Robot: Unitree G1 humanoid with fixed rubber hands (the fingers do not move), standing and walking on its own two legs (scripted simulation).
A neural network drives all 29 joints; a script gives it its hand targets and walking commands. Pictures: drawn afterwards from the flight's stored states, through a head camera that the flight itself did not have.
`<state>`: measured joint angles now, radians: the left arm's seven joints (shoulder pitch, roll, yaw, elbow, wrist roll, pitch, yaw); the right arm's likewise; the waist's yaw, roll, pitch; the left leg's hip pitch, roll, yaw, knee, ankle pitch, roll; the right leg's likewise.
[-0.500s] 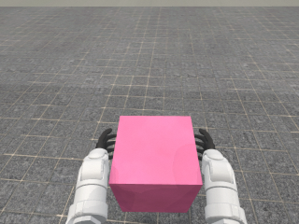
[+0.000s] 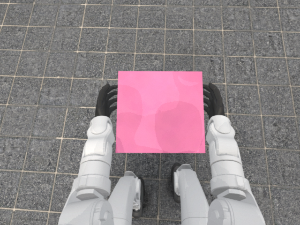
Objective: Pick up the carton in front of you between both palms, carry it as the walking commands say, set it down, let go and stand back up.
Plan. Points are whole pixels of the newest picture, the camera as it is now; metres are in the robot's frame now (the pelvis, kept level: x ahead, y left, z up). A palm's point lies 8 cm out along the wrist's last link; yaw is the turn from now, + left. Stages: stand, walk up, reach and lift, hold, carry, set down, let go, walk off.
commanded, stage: set down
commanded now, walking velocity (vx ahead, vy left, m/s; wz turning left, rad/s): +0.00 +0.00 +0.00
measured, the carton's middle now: (158, 117) +0.39 -0.02 -0.15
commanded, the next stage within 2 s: none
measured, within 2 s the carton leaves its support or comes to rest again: neither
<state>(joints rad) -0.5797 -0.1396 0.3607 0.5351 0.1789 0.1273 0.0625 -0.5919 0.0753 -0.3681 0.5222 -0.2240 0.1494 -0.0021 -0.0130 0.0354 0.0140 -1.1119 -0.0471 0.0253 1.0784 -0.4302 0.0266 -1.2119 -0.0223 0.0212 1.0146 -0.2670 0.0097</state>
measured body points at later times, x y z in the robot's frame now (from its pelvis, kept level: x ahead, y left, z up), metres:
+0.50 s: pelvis -0.02 -0.01 -0.13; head +0.24 -0.03 +0.24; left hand +0.45 +0.13 -0.22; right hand +0.44 -0.17 -0.23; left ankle +0.03 +0.10 -0.65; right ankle +0.10 -0.12 -0.65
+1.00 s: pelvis -0.04 -0.01 -0.25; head +0.29 -0.01 +0.06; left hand +0.49 +0.14 -0.38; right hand +0.47 -0.17 -0.38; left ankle +0.03 +0.10 -0.65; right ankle +0.10 -0.13 -0.65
